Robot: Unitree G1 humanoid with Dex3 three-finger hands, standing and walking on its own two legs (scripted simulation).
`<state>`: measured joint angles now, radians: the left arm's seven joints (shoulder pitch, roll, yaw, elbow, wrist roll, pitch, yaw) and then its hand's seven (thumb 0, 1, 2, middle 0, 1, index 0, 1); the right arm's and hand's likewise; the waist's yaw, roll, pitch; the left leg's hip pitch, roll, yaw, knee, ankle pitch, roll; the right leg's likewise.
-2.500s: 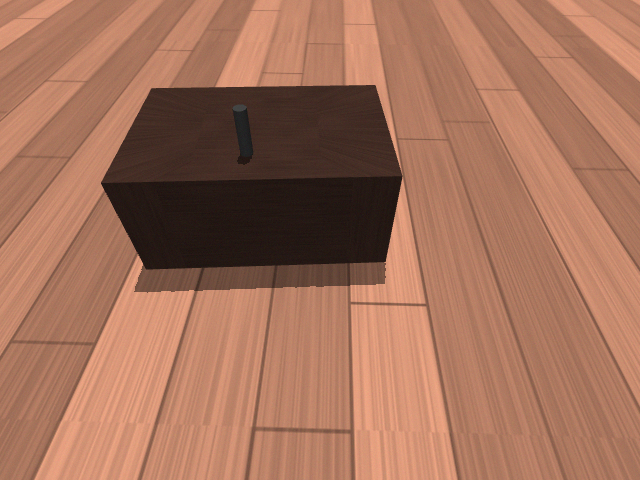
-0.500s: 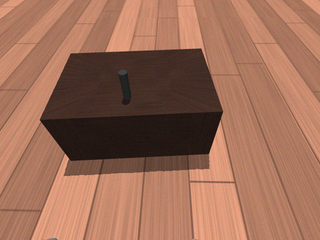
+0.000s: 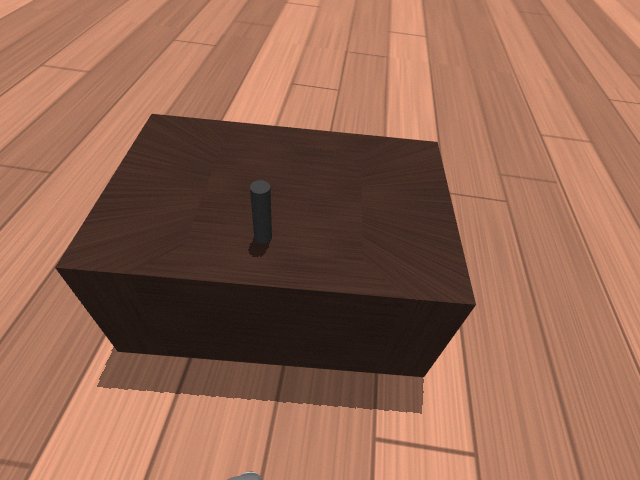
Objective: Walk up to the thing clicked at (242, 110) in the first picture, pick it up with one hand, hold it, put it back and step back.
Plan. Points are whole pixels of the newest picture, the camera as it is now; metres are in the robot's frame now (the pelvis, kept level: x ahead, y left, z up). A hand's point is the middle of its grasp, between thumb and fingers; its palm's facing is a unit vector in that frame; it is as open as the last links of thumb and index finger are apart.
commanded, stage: walk up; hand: left
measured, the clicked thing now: (261, 213) +0.73 +0.16 -0.21
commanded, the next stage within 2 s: none
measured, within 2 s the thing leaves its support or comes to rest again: neither
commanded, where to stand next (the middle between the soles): +0.27 -0.04 m, yaw +1 degrees
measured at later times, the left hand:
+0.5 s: hand (165, 448) +0.19 +0.21 -0.10, palm faces +0.01 -0.90 -0.44, open 7.4 cm
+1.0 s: hand (187, 401) +0.26 +0.21 -0.15, palm faces +0.01 -0.93 -0.36, open 7.4 cm
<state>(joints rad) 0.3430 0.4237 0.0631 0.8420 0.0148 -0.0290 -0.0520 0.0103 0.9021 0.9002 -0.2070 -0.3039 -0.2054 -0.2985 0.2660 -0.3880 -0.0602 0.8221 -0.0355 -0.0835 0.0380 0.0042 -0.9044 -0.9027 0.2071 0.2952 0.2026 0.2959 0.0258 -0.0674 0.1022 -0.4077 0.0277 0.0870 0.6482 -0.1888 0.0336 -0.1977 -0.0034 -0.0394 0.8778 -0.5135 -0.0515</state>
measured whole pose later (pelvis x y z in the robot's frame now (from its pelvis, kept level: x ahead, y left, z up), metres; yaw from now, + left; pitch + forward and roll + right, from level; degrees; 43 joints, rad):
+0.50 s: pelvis +0.15 -0.08 +0.01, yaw +0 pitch -3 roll +1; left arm 0.35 0.40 0.07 0.86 0.02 -0.09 -0.05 0.01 0.90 0.90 -0.21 -0.30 -0.21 -0.30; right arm 0.33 -0.45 -0.05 0.87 -0.01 -0.01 0.03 0.01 -0.91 -0.90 0.21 0.30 0.20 0.30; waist 0.03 0.07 0.05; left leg -0.40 0.02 -0.02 1.06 -0.43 0.03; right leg -0.30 -0.05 -0.07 0.63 -0.28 -0.02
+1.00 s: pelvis +0.19 -0.05 +0.00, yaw +2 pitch -2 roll -1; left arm 0.21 0.39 0.01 0.88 -0.01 -0.02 0.02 0.01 0.90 0.90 -0.21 -0.30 -0.21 -0.30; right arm 0.13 -0.37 -0.03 0.84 -0.03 0.03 0.02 0.00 -0.90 -0.90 0.21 0.30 0.20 0.30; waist 0.00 -0.02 0.13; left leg -0.41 -0.01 0.02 0.64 -0.19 0.05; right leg -0.37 -0.05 -0.02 0.92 -0.52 -0.03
